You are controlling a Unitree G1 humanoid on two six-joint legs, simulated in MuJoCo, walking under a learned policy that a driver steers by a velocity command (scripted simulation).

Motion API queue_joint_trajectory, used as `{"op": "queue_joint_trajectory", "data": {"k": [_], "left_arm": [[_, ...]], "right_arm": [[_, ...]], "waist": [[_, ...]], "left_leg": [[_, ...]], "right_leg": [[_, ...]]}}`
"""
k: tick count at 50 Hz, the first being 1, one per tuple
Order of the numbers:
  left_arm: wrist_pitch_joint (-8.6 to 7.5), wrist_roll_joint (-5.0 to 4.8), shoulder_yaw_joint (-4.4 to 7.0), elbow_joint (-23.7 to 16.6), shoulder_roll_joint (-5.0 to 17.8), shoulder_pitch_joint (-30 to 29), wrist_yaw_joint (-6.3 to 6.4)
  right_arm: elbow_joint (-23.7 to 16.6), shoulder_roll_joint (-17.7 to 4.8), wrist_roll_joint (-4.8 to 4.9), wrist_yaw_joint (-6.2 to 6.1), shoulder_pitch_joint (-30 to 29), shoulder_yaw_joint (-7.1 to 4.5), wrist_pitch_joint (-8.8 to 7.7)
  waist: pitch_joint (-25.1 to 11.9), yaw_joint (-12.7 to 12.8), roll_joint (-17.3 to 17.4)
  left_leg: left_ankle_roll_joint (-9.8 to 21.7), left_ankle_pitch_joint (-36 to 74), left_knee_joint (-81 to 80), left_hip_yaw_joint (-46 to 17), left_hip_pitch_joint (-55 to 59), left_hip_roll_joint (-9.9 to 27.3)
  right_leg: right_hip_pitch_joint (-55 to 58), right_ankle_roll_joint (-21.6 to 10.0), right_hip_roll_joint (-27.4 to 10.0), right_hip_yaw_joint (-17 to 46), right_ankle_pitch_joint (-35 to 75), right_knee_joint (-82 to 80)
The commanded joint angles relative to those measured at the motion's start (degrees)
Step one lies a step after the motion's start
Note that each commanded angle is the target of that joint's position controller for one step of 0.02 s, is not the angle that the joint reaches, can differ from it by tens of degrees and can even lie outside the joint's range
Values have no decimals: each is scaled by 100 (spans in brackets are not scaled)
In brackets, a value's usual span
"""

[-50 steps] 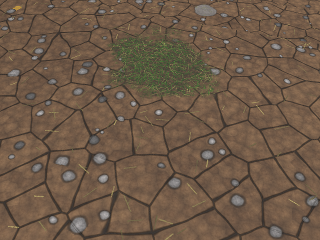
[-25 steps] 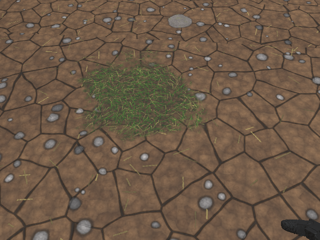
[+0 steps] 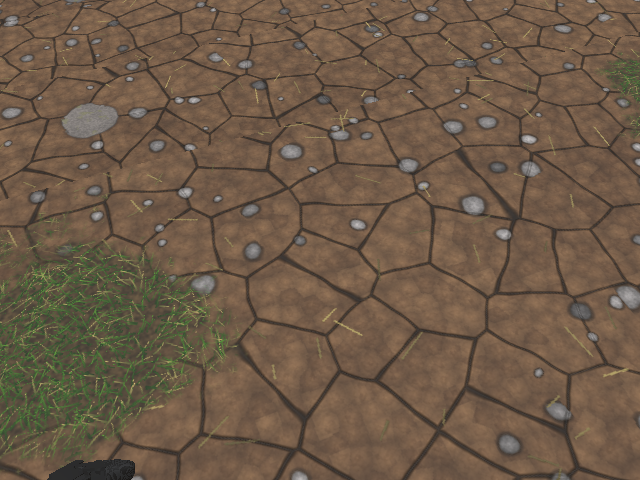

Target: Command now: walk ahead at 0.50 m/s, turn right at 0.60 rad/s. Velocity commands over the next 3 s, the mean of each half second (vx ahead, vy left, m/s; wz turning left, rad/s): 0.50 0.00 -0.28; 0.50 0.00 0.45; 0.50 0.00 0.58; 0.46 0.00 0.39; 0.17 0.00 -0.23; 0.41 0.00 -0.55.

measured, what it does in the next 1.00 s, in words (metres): walks ahead: right foot, then left foot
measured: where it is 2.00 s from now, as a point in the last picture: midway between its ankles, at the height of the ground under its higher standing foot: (210, 225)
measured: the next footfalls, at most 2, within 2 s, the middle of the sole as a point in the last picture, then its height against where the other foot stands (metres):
right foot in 0.10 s outside the picture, level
left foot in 0.64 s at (281, 430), level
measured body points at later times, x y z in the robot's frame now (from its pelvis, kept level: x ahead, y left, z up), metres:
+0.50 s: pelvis +0.29 -0.05 +0.00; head +0.31 -0.06 +0.45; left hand +0.39 +0.22 -0.10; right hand +0.43 -0.32 -0.10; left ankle +0.51 +0.09 -0.68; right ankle +0.19 -0.12 -0.74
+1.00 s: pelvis +0.59 -0.03 +0.01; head +0.62 -0.01 +0.45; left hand +0.76 +0.25 -0.07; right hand +0.70 -0.30 -0.10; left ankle +0.53 +0.06 -0.74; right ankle +0.79 -0.17 -0.69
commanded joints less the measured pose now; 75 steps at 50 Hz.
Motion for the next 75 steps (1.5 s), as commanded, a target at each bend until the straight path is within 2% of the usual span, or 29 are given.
{"op": "queue_joint_trajectory", "data": {"k": [1, 3, 5, 6, 7, 8, 9, 10, 14, 26, 30, 32, 33, 34, 35, 36, 38, 42, 47, 52, 55, 56, 57, 58, 60, 61, 62, 65, 75], "left_arm": [[-96, -11, 47, -635, 281, -660, -106], [-60, 32, 159, -631, 495, -348, -109], [-2, 17, 462, -227, 1000, 1256, -14], [60, -32, 597, -56, 1472, 1988, 116], [-33, -50, 585, -272, 1898, 1616, 102], [-123, -9, 447, -296, 1361, 1722, 58], [-199, 32, 364, -217, 1120, 1568, 57], [-243, 33, 310, -218, 985, 1218, 55], [-335, 159, 144, -163, 599, 619, 126], [-391, 142, 176, 710, 877, 1317, 217], [-234, 110, 234, 773, 1038, 1204, 308], [-133, 115, 227, 709, 1094, 1055, 400], [-163, 204, 142, 590, 938, 1173, 458], [-315, 319, -98, 430, 200, 1913, 322], [-507, 176, -40, 461, 653, 1396, 222], [-634, -38, 14, 233, 880, 830, 153], [-729, 125, 1, 105, 811, 394, 196], [-519, 240, 2, 147, 652, 742, 241], [-502, 226, -132, -43, 353, -239, 235], [-609, 100, -13, -144, 630, -635, 154], [-680, 101, 148, 38, 848, 109, 177], [-707, 198, 235, 100, 1083, 793, 223], [-639, 295, 366, 235, 1572, 1468, 251], [-580, 152, 346, 345, 1360, 1649, 199], [-520, 160, 179, 233, 795, 1124, 232], [-651, 405, -335, 241, -316, 1290, 289], [-663, 403, -353, 270, -384, 1259, 354], [-643, 384, -210, 296, 96, 1170, 377], [-679, 631, -187, 998, 350, 1767, 150]], "right_arm": [[-250, -1096, 99, -20, -134, -271, 13], [-246, -1289, 156, -54, -174, -332, 78], [-286, -1242, 182, -98, -256, -303, 132], [-408, -759, -64, -90, -49, -129, 95], [-799, -300, -115, -31, 165, 62, -81], [-855, -894, 90, 54, -468, -60, -273], [-998, -928, 231, 91, -825, -56, -362], [-944, -837, 131, 53, -837, -30, -390], [-587, -684, -21, 71, -349, -35, -131], [-1046, -315, 123, 312, -1916, 131, -84], [-1191, -439, 57, 433, -1684, 69, -68], [-964, -861, 39, 369, -471, -170, -23], [-853, -1291, 50, 290, 407, -313, 17], [-854, -1677, 112, 295, 535, -389, -9], [-885, -1101, 128, 271, 736, -247, -2], [-919, -938, 74, 228, 481, -196, 7], [-1083, -831, 37, 186, -176, -162, 27], [-1210, -750, 14, 100, -517, -124, 35], [-1076, -972, 87, -43, -258, -205, 121], [-933, -927, 135, -76, 99, -215, 220], [-995, -742, 93, -67, -49, -177, 249], [-1074, -426, 48, -40, -62, -62, 223], [-1213, -49, 129, -39, 599, 63, 174], [-1245, -389, 188, -47, 691, 39, 149], [-1274, -880, 124, -56, -140, -113, 210], [-857, -89, -702, 228, -104, 181, -122], [-862, 93, -796, 367, -231, 212, -195], [-826, -103, -476, 563, -559, 130, -203], [-917, -8, -363, 636, -1518, 316, -32]], "waist": [[278, 98, 569], [-53, 390, 772], [-924, 1292, 618], [-1441, 1399, -396], [-2208, 819, -1473], [-2248, 1280, -624], [-1440, 1209, -463], [-924, 905, 115], [-605, 422, -30], [277, 1090, 40], [-70, 821, -177], [-867, 127, -191], [-1511, -210, 331], [-2180, 326, 1780], [-2516, -113, 1247], [-1697, -177, 966], [-756, 193, 95], [-448, 644, 431], [-271, 291, 605], [-339, 199, 779], [-543, 667, 924], [-1140, 995, 588], [-1989, 902, -882], [-1949, 919, -1523], [-722, 1026, -412], [-316, 1050, -707], [-196, 974, -542], [-413, 828, -302], [16, 848, -177]], "left_leg": [[791, 2899, -244, -400, 92, 1618], [677, 4949, 565, -160, 282, 1605], [411, 5507, 2710, 124, -466, 1317], [157, 2198, 4594, 90, -2159, 969], [-121, -1659, 6443, -840, -4285, -272], [-35, -1345, 6713, -1755, -4886, 29], [75, -853, 6438, -1651, -5108, 249], [81, -414, 5876, -1646, -4800, 497], [-140, 230, 4957, -1443, -3733, 860], [130, 2491, 1941, -1326, -4286, 458], [484, 1301, 1805, -906, -3865, 59], [789, 1243, 1632, -628, -2117, -404], [1164, 1638, 1654, -1822, -340, 353], [2309, 531, 1222, -4981, 1767, 1733], [2251, -142, 535, -5776, 2164, 1799], [1978, -9, 397, -4953, 1623, 1658], [1793, 1140, 240, -4000, 28, 1289], [1840, 2305, -109, -3216, -1321, 920], [1399, 1806, -62, -2573, -2072, 383], [1164, 1023, 506, -3326, -1439, 625], [891, 1154, 1294, -3507, -1392, 493], [690, 899, 2487, -3152, -1818, 197], [260, -768, 4399, -2262, -3581, -616], [155, -1637, 5495, -2114, -4637, -344], [83, -697, 5969, -1956, -4852, 101], [178, -24, 6078, -1823, -5136, 130], [224, 187, 5785, -1778, -5072, 278], [118, 292, 4960, -1652, -4727, 456], [299, 2503, 2760, -1205, -4390, 482]], "right_leg": [[45, -226, 124, -301, -290, -453], [768, -476, 498, -630, -896, -547], [3083, -880, 941, -706, -606, -1033], [4881, -1265, -86, 888, -418, -1021], [6205, -2455, -1382, 4441, -1855, -2054], [6112, -2248, -1392, 4464, -2230, -2525], [5452, -2006, -1195, 3630, -1900, -2531], [4529, -1792, -920, 2963, -1204, -2532], [2977, -1629, -606, 1618, 754, -2886], [3909, -1055, -750, 25, 539, -3238], [4610, -797, -889, -230, 3063, -2270], [4265, -518, -606, -584, 4499, -476], [2960, -284, -397, -704, 2973, 1216], [376, 129, 901, -349, -2370, 3283], [-319, 60, 861, 613, -3045, 3837], [-735, -35, 549, 657, -2588, 3761], [-439, -34, 170, 505, -1988, 2820], [284, 299, 8, 349, -1770, 1790], [941, 546, 350, 160, 197, -327], [1314, 396, 536, 429, 243, -1269], [2382, 25, 467, 342, -198, -1657], [3577, -307, -210, 914, -473, -1592], [5591, -1168, -1517, 3087, -1578, -1851], [5731, -1415, -1983, 4590, -3042, -2361], [4465, -998, -1504, 3105, -2696, -2523], [3899, -1151, -1124, 2503, -2747, -2825], [3655, -1114, -1075, 2090, -2112, -2957], [3404, -1153, -986, 1289, -1091, -3257], [3623, -1069, -1088, -744, 967, -3378]]}}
